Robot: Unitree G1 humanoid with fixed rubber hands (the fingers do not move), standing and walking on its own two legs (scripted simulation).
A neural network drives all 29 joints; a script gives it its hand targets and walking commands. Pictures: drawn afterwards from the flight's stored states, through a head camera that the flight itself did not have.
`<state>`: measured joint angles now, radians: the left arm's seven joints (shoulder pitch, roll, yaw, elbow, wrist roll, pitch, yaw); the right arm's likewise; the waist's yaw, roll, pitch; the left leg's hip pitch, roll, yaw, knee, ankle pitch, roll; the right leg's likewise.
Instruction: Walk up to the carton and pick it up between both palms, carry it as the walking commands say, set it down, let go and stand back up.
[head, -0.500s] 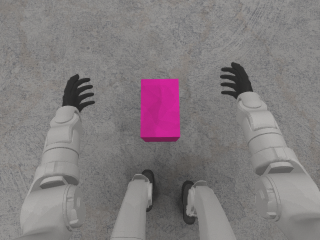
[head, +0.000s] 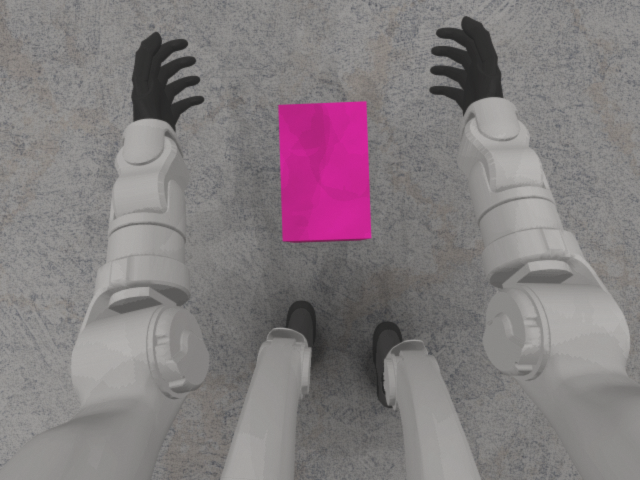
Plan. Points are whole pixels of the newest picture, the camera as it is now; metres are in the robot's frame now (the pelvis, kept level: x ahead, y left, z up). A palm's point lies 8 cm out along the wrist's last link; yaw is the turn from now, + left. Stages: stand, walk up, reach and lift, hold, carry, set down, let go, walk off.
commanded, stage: reach and lift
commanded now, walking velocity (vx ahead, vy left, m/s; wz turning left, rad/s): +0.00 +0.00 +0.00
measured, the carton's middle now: (325, 182) +0.50 +0.06 -0.54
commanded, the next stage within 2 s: none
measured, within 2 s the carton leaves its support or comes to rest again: neither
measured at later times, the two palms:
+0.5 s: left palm (205, 157) +0.49 +0.23 -0.26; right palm (433, 138) +0.53 -0.11 -0.26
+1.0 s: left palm (239, 177) +0.48 +0.22 -0.40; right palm (413, 162) +0.52 -0.11 -0.39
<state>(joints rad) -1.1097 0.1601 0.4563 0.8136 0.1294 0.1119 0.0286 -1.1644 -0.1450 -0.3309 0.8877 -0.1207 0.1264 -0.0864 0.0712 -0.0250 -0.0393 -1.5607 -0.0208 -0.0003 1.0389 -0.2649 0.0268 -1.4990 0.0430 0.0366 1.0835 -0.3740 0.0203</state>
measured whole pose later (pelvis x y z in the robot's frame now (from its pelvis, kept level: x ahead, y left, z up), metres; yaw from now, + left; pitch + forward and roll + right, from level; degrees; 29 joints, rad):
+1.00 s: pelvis -0.05 -0.01 -0.25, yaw -1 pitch +42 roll -2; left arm -1.45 0.31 0.27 1.09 -0.07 0.09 0.10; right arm -1.50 -0.28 -0.15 1.09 0.07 0.13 -0.15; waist 0.08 -0.05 0.25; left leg -2.26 -0.04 -0.01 2.00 -0.47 0.00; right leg -2.17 0.10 0.01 2.07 -0.63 0.04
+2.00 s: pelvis -0.06 -0.01 -0.28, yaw -1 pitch +34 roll +1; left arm -1.59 0.29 0.34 1.18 0.01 0.08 0.06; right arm -1.67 -0.23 -0.17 1.15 -0.01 0.15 -0.13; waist 0.10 -0.04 0.46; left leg -2.24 0.01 0.02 2.15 -0.50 0.00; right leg -2.18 0.12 0.02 2.23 -0.64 0.03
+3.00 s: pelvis -0.05 -0.01 -0.28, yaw -3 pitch +30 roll +0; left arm -1.44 0.22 0.33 0.81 0.01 0.30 0.09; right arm -1.55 -0.14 -0.26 0.89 -0.02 0.24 -0.23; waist 0.12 -0.08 0.53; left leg -2.13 -0.06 -0.03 2.17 -0.56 -0.04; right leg -2.08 0.17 0.03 2.23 -0.68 0.05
